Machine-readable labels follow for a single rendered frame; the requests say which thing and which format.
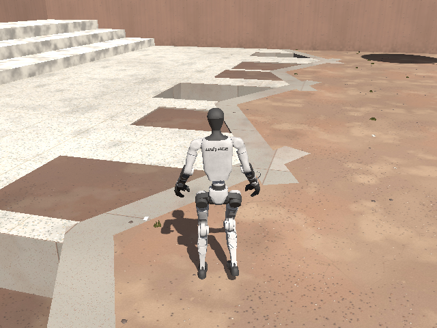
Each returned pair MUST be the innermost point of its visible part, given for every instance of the robot right hand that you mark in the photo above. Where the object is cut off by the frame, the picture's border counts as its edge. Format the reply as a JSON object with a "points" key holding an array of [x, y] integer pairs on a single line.
{"points": [[250, 187]]}

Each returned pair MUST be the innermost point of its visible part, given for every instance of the robot left hand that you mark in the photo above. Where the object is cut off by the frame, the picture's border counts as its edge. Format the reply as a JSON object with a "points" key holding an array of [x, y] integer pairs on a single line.
{"points": [[177, 190]]}

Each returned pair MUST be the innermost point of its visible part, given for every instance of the left robot foot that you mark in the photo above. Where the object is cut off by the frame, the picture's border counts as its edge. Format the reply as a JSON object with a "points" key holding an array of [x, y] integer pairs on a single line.
{"points": [[202, 272]]}

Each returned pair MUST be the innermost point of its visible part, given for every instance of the left robot forearm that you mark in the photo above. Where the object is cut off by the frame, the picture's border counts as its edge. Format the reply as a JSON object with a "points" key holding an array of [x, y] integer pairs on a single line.
{"points": [[182, 179]]}

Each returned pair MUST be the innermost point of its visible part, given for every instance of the right robot forearm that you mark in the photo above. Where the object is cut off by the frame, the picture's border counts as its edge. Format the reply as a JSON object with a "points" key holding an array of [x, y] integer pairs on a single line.
{"points": [[251, 177]]}

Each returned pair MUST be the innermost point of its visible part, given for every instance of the robot torso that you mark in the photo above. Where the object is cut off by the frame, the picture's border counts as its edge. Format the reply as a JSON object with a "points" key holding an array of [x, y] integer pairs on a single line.
{"points": [[217, 164]]}

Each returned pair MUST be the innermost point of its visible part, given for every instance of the right robot upper arm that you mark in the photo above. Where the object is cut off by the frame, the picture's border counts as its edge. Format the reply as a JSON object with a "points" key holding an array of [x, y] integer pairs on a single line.
{"points": [[238, 143]]}

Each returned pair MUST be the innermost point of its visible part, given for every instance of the left robot upper arm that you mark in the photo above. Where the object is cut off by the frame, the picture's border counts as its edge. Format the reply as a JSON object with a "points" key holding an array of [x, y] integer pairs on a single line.
{"points": [[191, 156]]}

